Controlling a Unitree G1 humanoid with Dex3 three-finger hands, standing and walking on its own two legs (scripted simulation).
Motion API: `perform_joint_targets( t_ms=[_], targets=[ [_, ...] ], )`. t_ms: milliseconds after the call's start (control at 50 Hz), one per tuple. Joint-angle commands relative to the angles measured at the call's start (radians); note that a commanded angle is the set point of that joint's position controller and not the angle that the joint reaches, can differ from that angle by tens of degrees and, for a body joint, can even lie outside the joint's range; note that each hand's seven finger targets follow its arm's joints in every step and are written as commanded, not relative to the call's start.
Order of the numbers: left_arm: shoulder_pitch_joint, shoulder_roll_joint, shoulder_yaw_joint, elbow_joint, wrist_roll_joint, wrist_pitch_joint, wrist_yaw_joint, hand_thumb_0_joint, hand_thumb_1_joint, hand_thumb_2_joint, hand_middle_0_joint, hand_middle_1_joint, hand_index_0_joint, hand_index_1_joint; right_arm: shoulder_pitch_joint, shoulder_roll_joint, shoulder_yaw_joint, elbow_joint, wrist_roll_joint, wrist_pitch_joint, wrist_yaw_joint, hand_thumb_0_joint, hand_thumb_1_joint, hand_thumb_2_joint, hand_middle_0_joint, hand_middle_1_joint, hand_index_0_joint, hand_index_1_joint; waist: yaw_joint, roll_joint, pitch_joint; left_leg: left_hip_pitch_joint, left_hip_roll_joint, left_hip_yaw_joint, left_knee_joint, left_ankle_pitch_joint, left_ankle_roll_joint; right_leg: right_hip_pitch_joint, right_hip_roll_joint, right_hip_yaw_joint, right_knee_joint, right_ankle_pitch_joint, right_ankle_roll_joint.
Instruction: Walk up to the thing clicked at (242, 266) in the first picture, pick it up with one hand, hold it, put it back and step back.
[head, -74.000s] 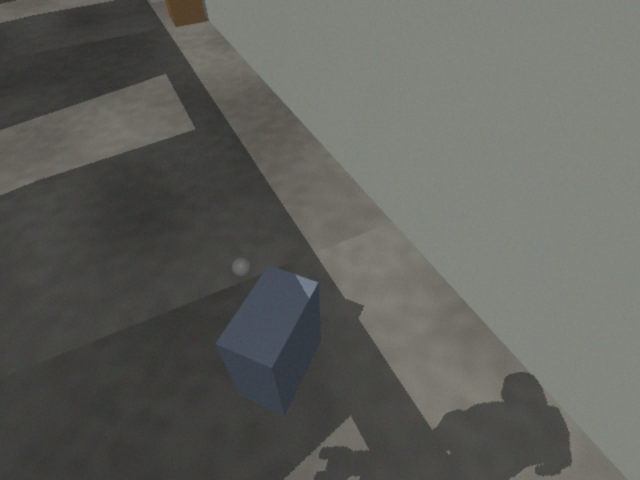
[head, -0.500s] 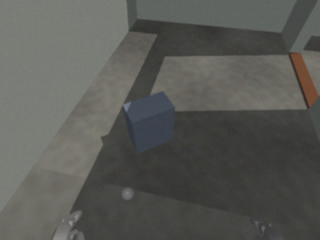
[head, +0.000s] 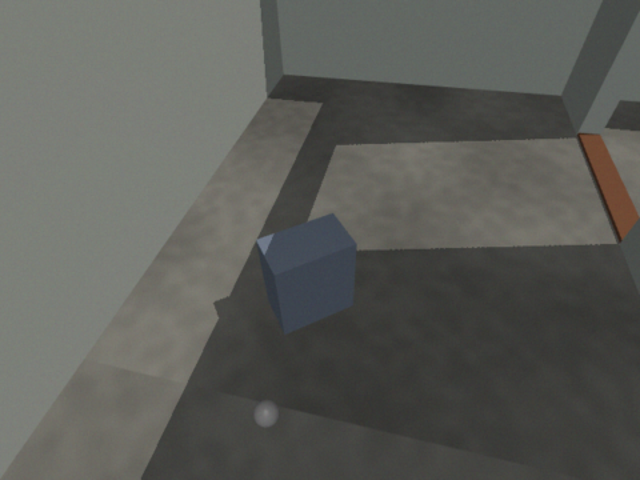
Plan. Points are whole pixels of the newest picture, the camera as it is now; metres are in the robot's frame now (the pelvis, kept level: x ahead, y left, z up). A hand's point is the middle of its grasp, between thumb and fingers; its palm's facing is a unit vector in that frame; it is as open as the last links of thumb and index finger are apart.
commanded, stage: stand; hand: left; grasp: from above
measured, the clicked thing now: (266, 413) +0.49 +0.20 -0.74
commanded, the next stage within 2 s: step back in 1.84 s
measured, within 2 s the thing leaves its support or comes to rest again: neither
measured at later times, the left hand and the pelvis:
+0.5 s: hand out of the picture +0.06 +0.23 -0.15, palm faces +0.02 -0.94 -0.34, open 7.4 cm; pelvis +0.00 -0.02 +0.01, yaw +0 degrees
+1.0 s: hand out of the picture +0.09 +0.22 -0.15, palm faces +0.02 -0.94 -0.34, open 7.4 cm; pelvis +0.02 -0.02 +0.01, yaw +0 degrees
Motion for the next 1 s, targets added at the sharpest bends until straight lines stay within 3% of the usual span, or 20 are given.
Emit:
perform_joint_targets(
  t_ms=[0,280,360,580,620,860,980],
  targets=[
    [-0.037,0.187,0.037,-0.034,0.001,-0.036,0.011,0.000,0.900,0.900,-0.200,-0.300,-0.200,-0.301,-0.048,-0.195,-0.036,-0.044,0.002,-0.024,-0.010,0.000,-0.900,-0.900,0.200,0.300,0.200,0.300,-0.004,-0.019,-0.022,0.008,0.102,-0.112,-0.138,0.095,0.024,0.003,-0.069,0.085,-0.114,0.082,-0.039],
    [-0.083,0.214,0.036,0.024,-0.005,-0.035,0.004,0.000,0.900,0.900,-0.200,-0.300,-0.200,-0.301,-0.069,-0.215,-0.026,0.002,0.002,-0.017,-0.005,0.000,-0.900,-0.900,0.200,0.300,0.200,0.300,-0.006,-0.003,-0.001,-0.014,0.106,-0.108,-0.190,0.026,0.014,0.025,-0.067,0.086,-0.157,0.040,-0.037],
    [-0.089,0.215,0.034,0.030,-0.007,-0.040,0.003,0.000,0.900,0.900,-0.200,-0.300,-0.200,-0.301,-0.077,-0.213,-0.021,0.008,0.006,-0.024,-0.004,0.000,-0.900,-0.900,0.200,0.300,0.200,0.300,-0.006,-0.009,-0.042,0.042,0.111,-0.099,-0.170,0.142,0.012,0.036,-0.077,0.090,-0.161,0.113,-0.040],
    [-0.121,0.234,0.036,0.042,-0.012,-0.042,0.000,0.000,0.900,0.900,-0.200,-0.300,-0.200,-0.301,-0.067,-0.221,-0.011,0.029,0.007,-0.021,-0.004,0.000,-0.900,-0.900,0.200,0.300,0.200,0.300,-0.014,-0.023,-0.045,0.038,0.118,-0.087,-0.179,0.163,0.006,0.056,-0.078,0.094,-0.174,0.126,-0.041],
    [-0.118,0.230,0.033,0.044,-0.013,-0.042,-0.002,0.000,0.900,0.900,-0.200,-0.300,-0.200,-0.301,-0.071,-0.231,-0.011,0.031,0.008,-0.020,-0.004,0.000,-0.900,-0.900,0.200,0.300,0.200,0.300,-0.012,-0.008,-0.027,0.027,0.115,-0.086,-0.180,0.130,0.006,0.049,-0.076,0.097,-0.183,0.105,-0.038],
    [-0.140,0.236,0.038,0.043,-0.019,-0.043,-0.005,0.000,0.900,0.900,-0.200,-0.300,-0.200,-0.301,-0.083,-0.237,-0.005,0.031,0.010,-0.027,-0.007,0.000,-0.900,-0.900,0.200,0.300,0.200,0.300,-0.011,0.001,-0.083,0.068,0.132,-0.078,-0.168,0.278,0.006,0.096,-0.084,0.092,-0.159,0.260,-0.044],
    [-0.143,0.234,0.036,0.046,-0.017,-0.043,-0.005,0.000,0.900,0.900,-0.200,-0.300,-0.200,-0.301,-0.091,-0.244,-0.006,0.031,0.011,-0.025,-0.007,0.000,-0.900,-0.900,0.200,0.300,0.200,0.300,-0.015,-0.023,-0.070,0.086,0.135,-0.077,-0.168,0.270,0.004,0.073,-0.082,0.086,-0.173,0.248,-0.039]
  ],
)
